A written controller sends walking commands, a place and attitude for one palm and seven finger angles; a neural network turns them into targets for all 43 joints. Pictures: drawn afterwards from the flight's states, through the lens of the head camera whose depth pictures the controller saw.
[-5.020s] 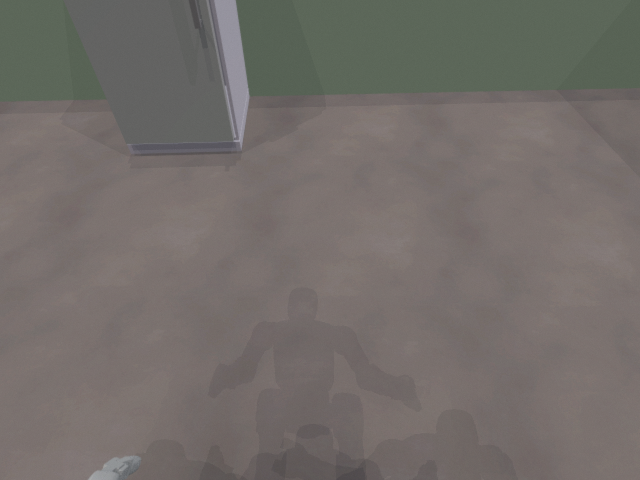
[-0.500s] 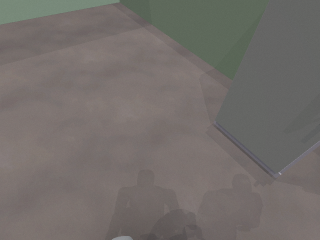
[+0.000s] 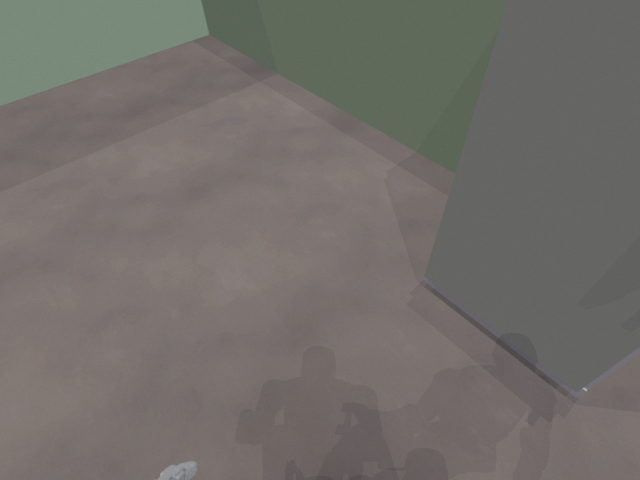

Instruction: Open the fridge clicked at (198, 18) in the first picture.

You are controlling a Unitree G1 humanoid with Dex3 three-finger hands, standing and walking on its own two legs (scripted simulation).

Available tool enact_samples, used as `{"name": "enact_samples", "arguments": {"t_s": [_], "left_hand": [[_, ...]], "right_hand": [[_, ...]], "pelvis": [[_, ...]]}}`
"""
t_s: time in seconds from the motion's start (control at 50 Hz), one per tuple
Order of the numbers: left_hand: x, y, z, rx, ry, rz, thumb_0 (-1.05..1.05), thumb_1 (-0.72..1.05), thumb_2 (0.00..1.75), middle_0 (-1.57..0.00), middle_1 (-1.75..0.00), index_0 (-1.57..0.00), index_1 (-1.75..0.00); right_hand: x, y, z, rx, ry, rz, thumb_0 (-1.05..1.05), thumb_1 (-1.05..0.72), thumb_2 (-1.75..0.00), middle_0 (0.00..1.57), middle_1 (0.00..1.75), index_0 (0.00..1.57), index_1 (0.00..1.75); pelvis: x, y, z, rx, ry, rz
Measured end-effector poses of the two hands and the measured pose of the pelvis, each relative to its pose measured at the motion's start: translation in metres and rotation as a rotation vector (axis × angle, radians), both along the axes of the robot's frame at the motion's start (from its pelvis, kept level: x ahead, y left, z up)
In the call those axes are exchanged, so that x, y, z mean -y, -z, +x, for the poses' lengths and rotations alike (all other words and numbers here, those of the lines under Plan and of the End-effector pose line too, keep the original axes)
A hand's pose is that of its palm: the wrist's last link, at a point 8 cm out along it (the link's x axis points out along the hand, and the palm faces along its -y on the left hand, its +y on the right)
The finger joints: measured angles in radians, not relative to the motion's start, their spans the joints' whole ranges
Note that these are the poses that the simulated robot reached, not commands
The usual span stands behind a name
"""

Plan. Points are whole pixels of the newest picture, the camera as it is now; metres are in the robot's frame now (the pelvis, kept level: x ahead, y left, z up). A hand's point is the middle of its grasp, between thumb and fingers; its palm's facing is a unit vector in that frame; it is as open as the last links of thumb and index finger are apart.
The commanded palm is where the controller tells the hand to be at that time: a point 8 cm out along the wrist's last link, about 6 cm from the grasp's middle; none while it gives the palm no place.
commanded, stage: turn to face it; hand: right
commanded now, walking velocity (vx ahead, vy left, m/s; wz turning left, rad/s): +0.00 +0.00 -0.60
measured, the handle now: out of the picture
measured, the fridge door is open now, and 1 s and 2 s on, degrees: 0 0 0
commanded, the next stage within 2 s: take the last steps up to it in 1.44 s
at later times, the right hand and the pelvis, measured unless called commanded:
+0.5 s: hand (443, 462) +0.18 -0.16 -0.14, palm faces +0.23 +0.95 -0.23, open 7.4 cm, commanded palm none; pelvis +0.10 +0.03 +0.01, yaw -14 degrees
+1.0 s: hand out of the picture +0.06 -0.24 -0.16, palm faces +0.53 +0.81 -0.25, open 7.4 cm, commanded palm none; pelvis +0.10 -0.02 +0.01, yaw -31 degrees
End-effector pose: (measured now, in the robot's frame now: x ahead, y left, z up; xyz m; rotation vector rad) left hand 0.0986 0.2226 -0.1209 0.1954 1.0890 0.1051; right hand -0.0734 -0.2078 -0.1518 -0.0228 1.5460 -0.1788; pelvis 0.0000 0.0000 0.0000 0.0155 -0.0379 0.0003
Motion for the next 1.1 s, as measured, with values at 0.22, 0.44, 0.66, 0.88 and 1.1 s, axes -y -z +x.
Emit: {"name": "enact_samples", "arguments": {"t_s": [0.22,0.44,0.66,0.88,1.1], "left_hand": [[-0.011,0.005,-0.039,-0.277,-0.094,-0.002,-0.01,0.94,0.90,-0.20,-0.30,-0.20,-0.30],[-0.035,0.030,0.019,-0.347,-0.004,-0.060,0.01,0.91,0.90,-0.20,-0.30,-0.20,-0.30],[-0.022,0.002,0.156,-0.142,0.238,0.046,0.01,0.91,0.90,-0.19,-0.30,-0.20,-0.30],[0.046,-0.021,0.212,-0.020,0.444,0.127,0.00,0.91,0.90,-0.19,-0.30,-0.20,-0.30],[0.059,-0.011,0.198,-0.107,0.512,0.073,0.00,0.90,0.90,-0.20,-0.30,-0.21,-0.30]], "right_hand": [[0.027,-0.029,0.200,0.348,-0.073,-0.111,0.00,-0.91,-0.90,0.20,0.30,0.19,0.30],[-0.005,-0.046,0.249,0.454,-0.004,-0.173,0.00,-0.91,-0.90,0.20,0.30,0.20,0.30],[0.022,-0.030,0.162,0.303,0.209,-0.201,-0.01,-0.92,-0.90,0.20,0.30,0.20,0.30],[0.065,-0.008,0.086,0.158,0.375,-0.179,0.00,-0.91,-0.90,0.20,0.30,0.20,0.30],[0.073,-0.036,0.116,0.301,0.438,-0.252,0.00,-0.91,-0.90,0.20,0.30,0.20,0.30]], "pelvis": [[-0.004,-0.013,0.061,-0.015,0.065,-0.014],[-0.034,-0.006,0.099,-0.018,0.201,-0.036],[-0.022,-0.007,0.105,-0.029,0.346,-0.021],[0.013,-0.003,0.099,-0.041,0.468,0.030],[0.007,-0.013,0.104,-0.042,0.592,0.019]]}}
